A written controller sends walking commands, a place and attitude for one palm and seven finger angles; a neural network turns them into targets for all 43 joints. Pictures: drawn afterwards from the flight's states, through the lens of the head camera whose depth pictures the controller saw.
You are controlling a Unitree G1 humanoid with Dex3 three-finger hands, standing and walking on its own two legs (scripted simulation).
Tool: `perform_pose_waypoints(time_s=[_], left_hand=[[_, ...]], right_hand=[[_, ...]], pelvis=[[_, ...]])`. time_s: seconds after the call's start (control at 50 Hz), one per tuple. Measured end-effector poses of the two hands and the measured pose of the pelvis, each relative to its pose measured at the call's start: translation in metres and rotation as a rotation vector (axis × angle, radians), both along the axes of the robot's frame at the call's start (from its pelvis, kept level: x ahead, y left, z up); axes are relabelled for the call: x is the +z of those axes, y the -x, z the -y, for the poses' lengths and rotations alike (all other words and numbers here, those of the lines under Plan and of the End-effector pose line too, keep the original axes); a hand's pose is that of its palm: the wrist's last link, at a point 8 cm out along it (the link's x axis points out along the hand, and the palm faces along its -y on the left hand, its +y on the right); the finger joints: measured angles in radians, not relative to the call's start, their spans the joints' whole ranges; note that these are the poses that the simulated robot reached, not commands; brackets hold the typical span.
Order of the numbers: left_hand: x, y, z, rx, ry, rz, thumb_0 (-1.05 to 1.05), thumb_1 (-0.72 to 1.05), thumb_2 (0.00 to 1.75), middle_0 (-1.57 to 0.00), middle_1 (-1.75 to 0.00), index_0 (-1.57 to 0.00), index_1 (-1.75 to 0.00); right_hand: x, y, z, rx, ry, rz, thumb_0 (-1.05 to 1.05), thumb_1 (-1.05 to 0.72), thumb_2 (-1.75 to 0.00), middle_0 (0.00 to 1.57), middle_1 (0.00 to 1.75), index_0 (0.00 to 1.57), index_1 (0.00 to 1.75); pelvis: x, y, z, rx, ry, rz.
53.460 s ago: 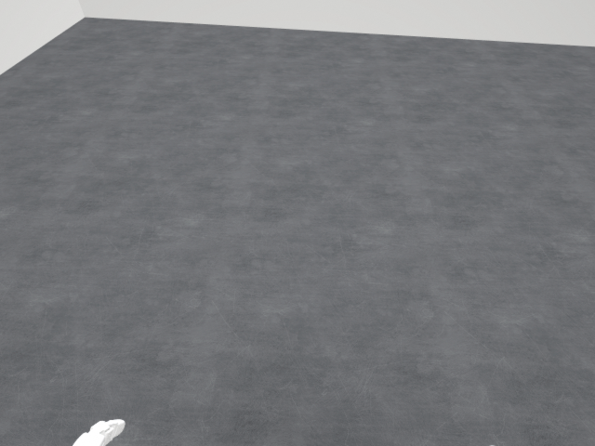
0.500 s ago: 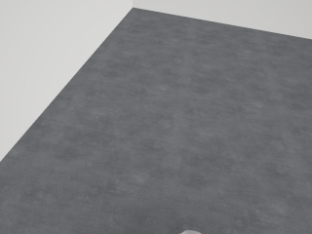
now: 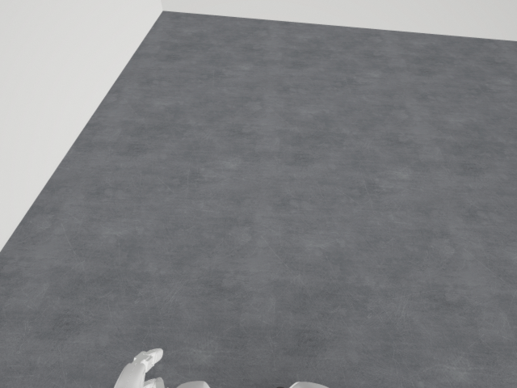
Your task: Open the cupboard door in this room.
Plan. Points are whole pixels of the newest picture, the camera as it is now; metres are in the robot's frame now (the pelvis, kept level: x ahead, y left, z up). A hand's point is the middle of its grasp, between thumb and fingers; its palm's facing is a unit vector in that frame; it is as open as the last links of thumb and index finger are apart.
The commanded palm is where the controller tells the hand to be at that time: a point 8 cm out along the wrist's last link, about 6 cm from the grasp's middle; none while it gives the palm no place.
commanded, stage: turn to face it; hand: left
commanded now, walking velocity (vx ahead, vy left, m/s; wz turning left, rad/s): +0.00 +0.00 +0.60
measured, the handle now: out of the picture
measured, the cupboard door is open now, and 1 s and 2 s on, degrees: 48 48 48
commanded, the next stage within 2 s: none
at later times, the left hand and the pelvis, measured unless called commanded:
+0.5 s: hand out of the picture +0.09 +0.26 -0.17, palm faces +0.31 -0.92 -0.23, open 7.4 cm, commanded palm none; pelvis +0.07 +0.03 +0.00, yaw +16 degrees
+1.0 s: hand out of the picture +0.05 +0.17 -0.16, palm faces +0.57 -0.79 -0.23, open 7.4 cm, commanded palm none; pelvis +0.12 -0.02 +0.01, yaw +35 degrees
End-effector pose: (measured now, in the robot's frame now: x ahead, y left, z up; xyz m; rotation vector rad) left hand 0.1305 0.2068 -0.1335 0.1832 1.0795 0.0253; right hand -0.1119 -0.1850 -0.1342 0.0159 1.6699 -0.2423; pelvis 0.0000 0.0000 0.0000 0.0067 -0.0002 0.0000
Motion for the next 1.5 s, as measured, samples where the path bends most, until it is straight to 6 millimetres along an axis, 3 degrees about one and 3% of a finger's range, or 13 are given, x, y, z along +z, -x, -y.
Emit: perform_pose_waypoints(time_s=[0.04,0.18,0.3,0.36,0.48,0.58,0.74,0.86,1.02,1.1,1.16,1.36,1.5], left_hand=[[0.001,0.005,0.003,0.056,0.015,-0.017,-0.01,0.92,0.89,-0.19,-0.3,-0.2,-0.3],[0.004,0.001,-0.024,0.18,-0.003,-0.006,-0.05,0.96,0.89,-0.2,-0.3,-0.2,-0.3],[-0.019,0.025,-0.057,0.283,0.011,-0.078,-0.02,0.94,0.89,-0.2,-0.3,-0.2,-0.3],[-0.031,0.042,-0.075,0.331,0.003,-0.135,-0.01,0.93,0.89,-0.2,-0.3,-0.2,-0.3],[-0.013,0.056,-0.095,0.409,-0.039,-0.166,0.0,0.92,0.89,-0.19,-0.3,-0.19,-0.3],[0.005,0.061,-0.095,0.46,-0.075,-0.158,0.01,0.92,0.89,-0.19,-0.3,-0.19,-0.3],[0.015,0.059,-0.06,0.531,-0.138,-0.115,0.01,0.91,0.89,-0.19,-0.3,-0.19,-0.3],[0.023,0.078,-0.021,0.616,-0.102,-0.15,0.01,0.91,0.89,-0.2,-0.3,-0.2,-0.3],[0.005,0.117,0.007,0.743,-0.014,-0.203,0.01,0.91,0.89,-0.2,-0.3,-0.2,-0.3],[-0.017,0.147,0.003,0.816,0.019,-0.24,0.01,0.91,0.89,-0.2,-0.3,-0.2,-0.3],[-0.02,0.158,-0.005,0.859,0.01,-0.26,0.01,0.91,0.89,-0.2,-0.3,-0.2,-0.3],[0.013,0.13,-0.027,0.932,-0.077,-0.121,0.01,0.91,0.89,-0.19,-0.3,-0.19,-0.3],[0.023,0.113,-0.002,0.981,-0.135,-0.081,0.0,0.91,0.89,-0.2,-0.3,-0.2,-0.3]], right_hand=[[-0.001,-0.046,0.012,0.044,0.013,0.075,0.01,-0.91,-0.9,0.2,0.3,0.2,0.3],[0.005,-0.189,0.04,0.222,0.085,0.3,0.01,-0.93,-0.9,0.19,0.3,0.2,0.3],[0.015,-0.285,0.036,0.378,0.148,0.438,0.01,-0.93,-0.9,0.19,0.3,0.2,0.3],[0.015,-0.316,0.026,0.443,0.168,0.495,0.0,-0.92,-0.9,0.19,0.3,0.2,0.3],[0.022,-0.338,0.011,0.532,0.142,0.474,0.0,-0.92,-0.9,0.19,0.3,0.2,0.3],[0.017,-0.35,0.008,0.572,0.088,0.441,0.0,-0.91,-0.9,0.2,0.3,0.21,0.3],[-0.011,-0.38,0.031,0.61,0.014,0.41,0.0,-0.91,-0.9,0.2,0.3,0.21,0.3],[-0.003,-0.415,0.033,0.687,-0.003,0.398,0.01,-0.91,-0.9,0.2,0.3,0.2,0.3],[0.01,-0.467,-0.014,0.853,-0.022,0.46,0.01,-0.91,-0.9,0.19,0.3,0.2,0.3],[0.009,-0.489,-0.051,0.94,-0.024,0.553,0.01,-0.91,-0.9,0.19,0.3,0.2,0.3],[0.014,-0.491,-0.065,0.986,-0.027,0.577,0.0,-0.91,-0.9,0.19,0.3,0.2,0.3],[0.01,-0.483,-0.056,1.051,-0.054,0.473,0.0,-0.91,-0.9,0.2,0.3,0.21,0.3],[-0.013,-0.507,-0.041,1.079,-0.087,0.401,0.01,-0.91,-0.9,0.2,0.3,0.21,0.3]], pelvis=[[0.005,-0.01,0.002,0.023,0.001,-0.005],[0.007,-0.038,-0.003,0.108,0.013,-0.015],[-0.006,-0.06,-0.023,0.181,0.027,-0.009],[-0.014,-0.066,-0.033,0.217,0.027,-0.014],[-0.001,-0.073,-0.032,0.277,0.041,-0.029],[0.005,-0.082,-0.023,0.328,0.047,-0.039],[-0.005,-0.101,0.013,0.43,0.015,-0.043],[0.006,-0.112,0.022,0.523,-0.023,-0.028],[0.004,-0.118,0.019,0.631,-0.031,-0.026],[-0.012,-0.115,0.006,0.687,-0.005,-0.025],[-0.011,-0.114,0.006,0.714,-0.004,-0.021],[0.002,-0.129,0.018,0.826,0.023,-0.019],[-0.004,-0.153,0.036,0.918,0.002,-0.025]])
